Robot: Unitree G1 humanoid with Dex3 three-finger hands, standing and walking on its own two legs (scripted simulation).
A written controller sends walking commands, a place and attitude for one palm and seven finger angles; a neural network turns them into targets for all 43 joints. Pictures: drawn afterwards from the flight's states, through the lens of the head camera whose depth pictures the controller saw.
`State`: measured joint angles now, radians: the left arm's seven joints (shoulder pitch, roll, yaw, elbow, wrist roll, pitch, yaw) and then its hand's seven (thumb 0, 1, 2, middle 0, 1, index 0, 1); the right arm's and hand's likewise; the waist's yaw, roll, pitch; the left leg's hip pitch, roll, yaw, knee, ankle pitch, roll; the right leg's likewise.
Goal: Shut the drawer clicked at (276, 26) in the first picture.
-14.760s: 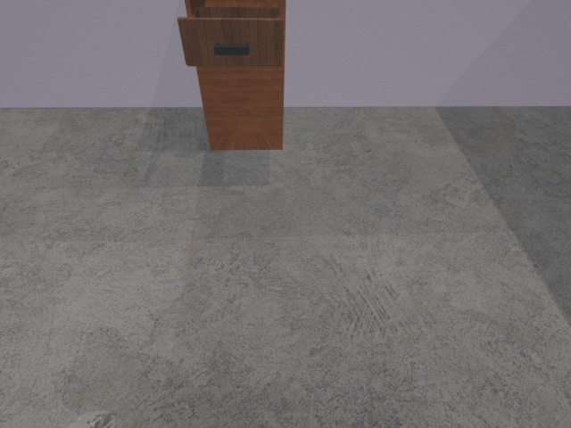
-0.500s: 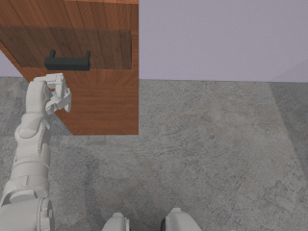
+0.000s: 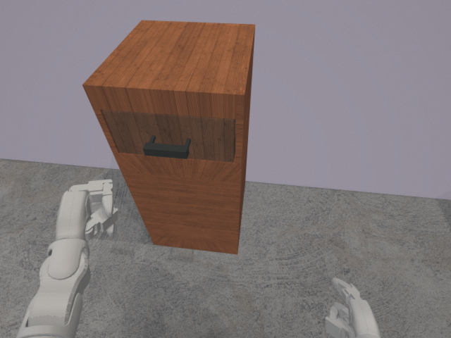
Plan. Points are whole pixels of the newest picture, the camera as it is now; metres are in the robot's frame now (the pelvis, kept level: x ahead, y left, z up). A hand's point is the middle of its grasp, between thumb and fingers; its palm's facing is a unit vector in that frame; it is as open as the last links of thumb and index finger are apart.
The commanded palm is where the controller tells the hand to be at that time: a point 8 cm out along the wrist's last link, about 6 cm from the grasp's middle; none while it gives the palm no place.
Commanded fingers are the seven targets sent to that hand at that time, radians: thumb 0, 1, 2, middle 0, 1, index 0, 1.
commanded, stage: draw the hand back to the body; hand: left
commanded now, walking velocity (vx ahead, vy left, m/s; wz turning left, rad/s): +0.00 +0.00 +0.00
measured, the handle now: (168, 145) +0.61 +0.21 -0.05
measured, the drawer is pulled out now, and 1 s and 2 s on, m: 0.00 0.00 0.00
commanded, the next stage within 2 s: step back with the hand held close in 0.60 s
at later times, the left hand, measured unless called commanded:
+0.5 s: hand (40, 261) +0.17 +0.23 +0.17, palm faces +0.41 -0.82 -0.41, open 3.3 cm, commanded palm +0.13 +0.27 +0.19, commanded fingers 0.00 0.90 0.90 -1.40 -1.60 -1.40 -1.60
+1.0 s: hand (43, 261) +0.18 +0.24 +0.16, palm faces +0.31 -0.82 -0.47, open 3.3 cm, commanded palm +0.11 +0.29 +0.19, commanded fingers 0.00 0.90 0.90 -1.40 -1.60 -1.40 -1.60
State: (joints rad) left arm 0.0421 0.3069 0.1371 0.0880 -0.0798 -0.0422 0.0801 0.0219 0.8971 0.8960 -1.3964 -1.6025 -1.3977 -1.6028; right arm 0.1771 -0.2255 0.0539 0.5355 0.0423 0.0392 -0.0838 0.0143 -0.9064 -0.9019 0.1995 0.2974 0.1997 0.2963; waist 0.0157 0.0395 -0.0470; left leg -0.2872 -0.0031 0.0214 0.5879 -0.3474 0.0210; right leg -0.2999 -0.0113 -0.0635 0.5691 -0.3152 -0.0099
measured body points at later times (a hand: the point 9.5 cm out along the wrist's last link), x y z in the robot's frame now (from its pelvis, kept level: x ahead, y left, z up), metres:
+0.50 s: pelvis +0.00 -0.01 +0.01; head -0.03 -0.04 +0.46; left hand +0.14 +0.27 +0.20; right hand +0.19 -0.23 -0.07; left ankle -0.03 +0.10 -0.73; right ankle -0.01 -0.11 -0.73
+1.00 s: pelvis -0.02 +0.01 +0.01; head +0.00 -0.01 +0.46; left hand +0.16 +0.28 +0.18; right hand +0.15 -0.24 -0.08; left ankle -0.03 +0.10 -0.73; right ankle -0.01 -0.11 -0.73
